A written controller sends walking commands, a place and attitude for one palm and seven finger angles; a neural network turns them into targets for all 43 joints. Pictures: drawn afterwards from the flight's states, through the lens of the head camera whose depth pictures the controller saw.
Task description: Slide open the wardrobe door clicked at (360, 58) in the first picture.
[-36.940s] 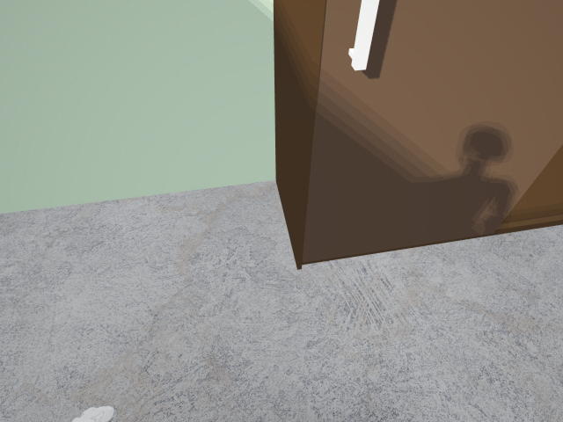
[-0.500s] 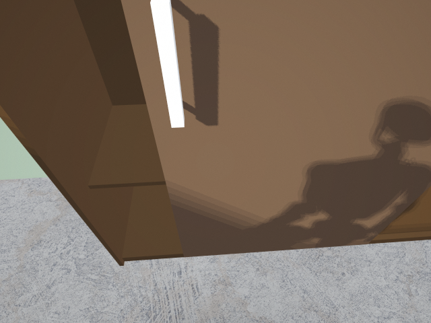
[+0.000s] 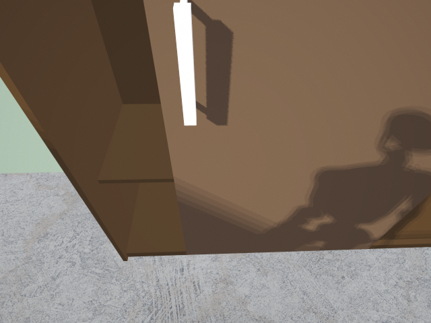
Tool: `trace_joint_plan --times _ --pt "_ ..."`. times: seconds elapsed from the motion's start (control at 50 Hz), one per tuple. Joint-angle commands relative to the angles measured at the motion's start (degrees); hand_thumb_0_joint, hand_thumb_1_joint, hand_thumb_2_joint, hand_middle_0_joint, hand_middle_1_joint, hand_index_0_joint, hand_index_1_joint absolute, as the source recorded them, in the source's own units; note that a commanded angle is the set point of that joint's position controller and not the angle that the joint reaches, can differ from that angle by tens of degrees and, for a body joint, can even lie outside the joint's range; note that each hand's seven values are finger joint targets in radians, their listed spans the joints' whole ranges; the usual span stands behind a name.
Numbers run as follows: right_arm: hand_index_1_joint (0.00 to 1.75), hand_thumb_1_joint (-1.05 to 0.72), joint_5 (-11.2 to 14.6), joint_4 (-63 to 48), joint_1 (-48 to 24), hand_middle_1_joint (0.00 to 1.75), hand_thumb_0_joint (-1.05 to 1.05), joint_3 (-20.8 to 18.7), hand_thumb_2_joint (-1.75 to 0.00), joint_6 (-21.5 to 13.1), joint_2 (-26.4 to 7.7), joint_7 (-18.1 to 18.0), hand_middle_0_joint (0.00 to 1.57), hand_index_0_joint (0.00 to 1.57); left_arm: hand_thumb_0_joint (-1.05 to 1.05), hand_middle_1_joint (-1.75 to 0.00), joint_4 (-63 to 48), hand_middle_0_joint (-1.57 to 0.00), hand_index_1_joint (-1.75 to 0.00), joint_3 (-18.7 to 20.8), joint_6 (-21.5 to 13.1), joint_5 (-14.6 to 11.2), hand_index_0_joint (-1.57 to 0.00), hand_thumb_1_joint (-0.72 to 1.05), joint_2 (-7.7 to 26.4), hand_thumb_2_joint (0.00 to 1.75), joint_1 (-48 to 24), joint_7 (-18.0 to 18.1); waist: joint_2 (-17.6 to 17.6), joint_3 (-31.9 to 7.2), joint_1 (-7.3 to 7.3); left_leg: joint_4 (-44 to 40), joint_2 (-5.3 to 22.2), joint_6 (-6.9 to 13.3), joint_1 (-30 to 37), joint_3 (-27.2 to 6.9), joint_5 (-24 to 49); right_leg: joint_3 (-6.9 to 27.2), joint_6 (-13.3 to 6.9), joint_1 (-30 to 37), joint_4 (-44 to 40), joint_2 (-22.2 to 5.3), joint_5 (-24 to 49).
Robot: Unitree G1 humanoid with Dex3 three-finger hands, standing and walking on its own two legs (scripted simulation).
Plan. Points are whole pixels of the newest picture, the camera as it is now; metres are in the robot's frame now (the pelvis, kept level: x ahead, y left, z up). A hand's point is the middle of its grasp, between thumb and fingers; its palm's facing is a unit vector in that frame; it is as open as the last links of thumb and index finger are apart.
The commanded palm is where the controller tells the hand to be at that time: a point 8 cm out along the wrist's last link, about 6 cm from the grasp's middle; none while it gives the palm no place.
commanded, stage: come to a stop and stand still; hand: left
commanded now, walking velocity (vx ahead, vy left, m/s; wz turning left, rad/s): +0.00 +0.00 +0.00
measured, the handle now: (187, 67) +0.49 +0.09 +0.23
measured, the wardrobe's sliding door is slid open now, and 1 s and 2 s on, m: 0.28 0.28 0.28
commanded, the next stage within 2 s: look again from close up in 0.08 s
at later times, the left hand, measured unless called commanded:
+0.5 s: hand out of the picture +0.05 +0.22 -0.17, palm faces -0.01 -0.96 -0.26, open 7.4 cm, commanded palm none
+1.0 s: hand out of the picture +0.05 +0.23 -0.16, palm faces +0.00 -0.96 -0.28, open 7.4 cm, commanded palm none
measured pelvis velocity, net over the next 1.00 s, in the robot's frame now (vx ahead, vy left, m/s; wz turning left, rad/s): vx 0.01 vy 0.00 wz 0.01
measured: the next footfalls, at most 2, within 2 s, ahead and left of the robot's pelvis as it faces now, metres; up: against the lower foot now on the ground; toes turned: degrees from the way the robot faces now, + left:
none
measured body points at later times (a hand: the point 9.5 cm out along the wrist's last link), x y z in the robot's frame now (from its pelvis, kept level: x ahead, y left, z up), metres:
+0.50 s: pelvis +0.00 +0.00 +0.00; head +0.01 +0.01 +0.45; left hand +0.05 +0.27 -0.15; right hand +0.08 -0.26 -0.14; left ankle +0.02 +0.12 -0.74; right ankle -0.01 -0.14 -0.74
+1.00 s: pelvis +0.01 +0.00 +0.01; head +0.02 +0.00 +0.46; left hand +0.05 +0.28 -0.14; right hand +0.07 -0.27 -0.14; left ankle +0.02 +0.12 -0.74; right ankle -0.01 -0.14 -0.74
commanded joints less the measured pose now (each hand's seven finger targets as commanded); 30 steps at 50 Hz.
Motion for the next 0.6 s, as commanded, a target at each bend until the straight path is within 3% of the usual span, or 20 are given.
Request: trace_joint_plan --times 0.0,0.26,0.58 --pt "0.30 -0.90 -0.06 -3.01 -2.00 0.30 0.00 -1.62 -0.90 -1.41 -8.94 -0.55 0.20 0.20 0.00 -0.30 -2.44 -0.20 -0.30 1.48 -1.44 -0.20 -0.20 0.90 8.57 0.90 -0.73 0.53 0.20 -0.83 0.15 -6.62 4.65 1.93 1.46 -5.61 2.50 3.79 -2.80 -2.46 -6.09 -4.03 3.13" --pt "0.30 -0.90 -0.02 -1.89 -5.32 0.30 0.00 -1.48 -0.90 -1.46 -10.74 -0.41 0.20 0.20 0.00 -0.30 -1.05 -0.20 -0.30 1.42 -1.56 0.02 -0.20 0.90 10.22 0.90 -2.66 0.27 -0.33 -0.45 0.25 -7.98 4.73 1.71 2.18 -6.04 3.82 3.72 -2.42 -1.89 -7.67 -4.76 4.66" --pt "0.30 -0.90 -0.06 -1.74 -7.56 0.30 0.00 -1.47 -0.90 -1.69 -12.04 -0.44 0.20 0.20 0.00 -0.30 -1.30 -0.20 -0.30 1.65 -1.76 -0.13 -0.20 0.90 11.63 0.90 -4.14 0.07 0.14 -3.76 0.36 -7.98 5.03 1.48 4.83 -6.06 8.94 3.38 -2.15 0.34 -7.75 -5.12 9.45"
